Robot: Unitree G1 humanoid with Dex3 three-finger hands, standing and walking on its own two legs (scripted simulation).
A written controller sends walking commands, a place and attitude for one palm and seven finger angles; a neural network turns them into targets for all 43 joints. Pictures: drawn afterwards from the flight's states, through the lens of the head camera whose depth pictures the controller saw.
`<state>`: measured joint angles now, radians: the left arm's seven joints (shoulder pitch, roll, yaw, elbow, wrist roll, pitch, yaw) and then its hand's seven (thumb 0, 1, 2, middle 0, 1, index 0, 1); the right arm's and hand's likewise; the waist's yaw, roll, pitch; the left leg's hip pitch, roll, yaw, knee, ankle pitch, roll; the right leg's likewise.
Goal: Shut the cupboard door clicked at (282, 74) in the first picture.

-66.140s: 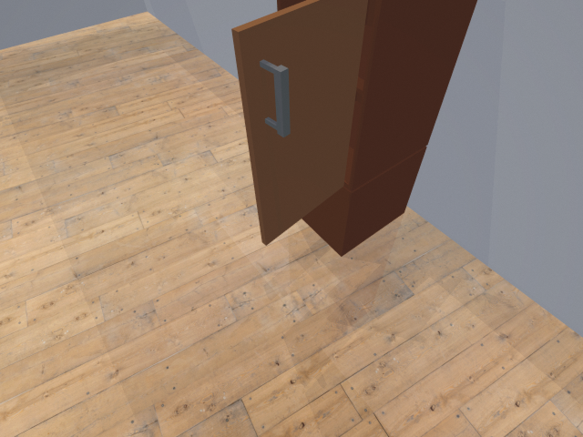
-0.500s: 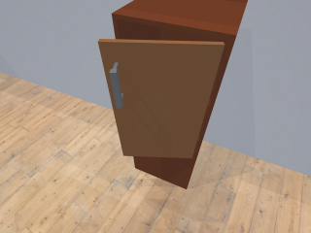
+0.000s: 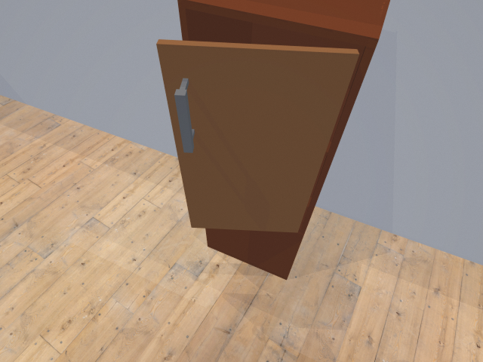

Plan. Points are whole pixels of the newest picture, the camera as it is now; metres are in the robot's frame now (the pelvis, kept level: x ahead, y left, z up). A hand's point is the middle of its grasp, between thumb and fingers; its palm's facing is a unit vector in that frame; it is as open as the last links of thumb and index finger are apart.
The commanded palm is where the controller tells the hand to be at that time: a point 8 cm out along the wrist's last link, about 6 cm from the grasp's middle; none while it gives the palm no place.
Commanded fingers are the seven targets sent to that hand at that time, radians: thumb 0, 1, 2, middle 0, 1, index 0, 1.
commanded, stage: look again from close up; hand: left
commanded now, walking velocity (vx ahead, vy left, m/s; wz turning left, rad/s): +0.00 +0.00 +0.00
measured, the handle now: (186, 117) +0.53 +0.13 +0.12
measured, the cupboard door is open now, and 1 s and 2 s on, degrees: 22 22 22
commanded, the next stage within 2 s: shuffle to correct the standing spot in 0.40 s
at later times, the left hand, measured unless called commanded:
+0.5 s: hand out of the picture -0.01 +0.20 -0.19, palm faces +0.02 -0.98 -0.18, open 7.4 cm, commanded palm none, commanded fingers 0.00 0.90 0.90 -0.20 -0.30 -0.20 -0.30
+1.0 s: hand out of the picture -0.06 +0.14 -0.19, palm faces +0.07 -0.99 -0.09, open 7.4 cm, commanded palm none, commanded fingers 0.00 0.90 0.90 -0.20 -0.30 -0.20 -0.30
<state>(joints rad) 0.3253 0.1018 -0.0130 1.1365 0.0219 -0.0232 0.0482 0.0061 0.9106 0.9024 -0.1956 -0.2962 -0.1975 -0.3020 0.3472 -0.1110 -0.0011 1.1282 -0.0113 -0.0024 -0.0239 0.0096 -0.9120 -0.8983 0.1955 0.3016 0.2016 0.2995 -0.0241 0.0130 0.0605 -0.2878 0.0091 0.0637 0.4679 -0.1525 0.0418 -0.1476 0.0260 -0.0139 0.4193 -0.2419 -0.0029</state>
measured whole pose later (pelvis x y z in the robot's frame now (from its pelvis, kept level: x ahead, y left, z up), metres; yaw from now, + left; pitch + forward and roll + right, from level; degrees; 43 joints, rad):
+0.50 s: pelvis +0.00 +0.02 +0.00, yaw +1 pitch -1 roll -1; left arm 0.36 0.20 -0.01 1.03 0.03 -0.01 0.03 0.01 0.91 0.90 -0.19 -0.30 -0.20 -0.30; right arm 0.24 -0.18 -0.01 1.02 -0.01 -0.02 -0.01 0.01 -0.91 -0.90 0.20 0.30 0.20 0.30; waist 0.01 -0.04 -0.01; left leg -0.31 -0.04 0.07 0.48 -0.15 0.08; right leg -0.19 -0.02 -0.01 0.48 -0.27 0.03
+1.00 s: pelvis +0.02 -0.01 -0.01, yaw +1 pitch +0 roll -3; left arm 0.49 0.14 0.01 1.07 0.03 0.01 0.02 0.01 0.91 0.90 -0.19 -0.30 -0.20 -0.30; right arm 0.31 -0.13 -0.03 1.06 -0.02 -0.01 -0.02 0.01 -0.92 -0.90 0.20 0.30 0.20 0.30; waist 0.01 -0.04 -0.03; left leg -0.33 0.03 0.08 0.61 -0.30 0.04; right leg -0.19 0.04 -0.06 0.50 -0.32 -0.02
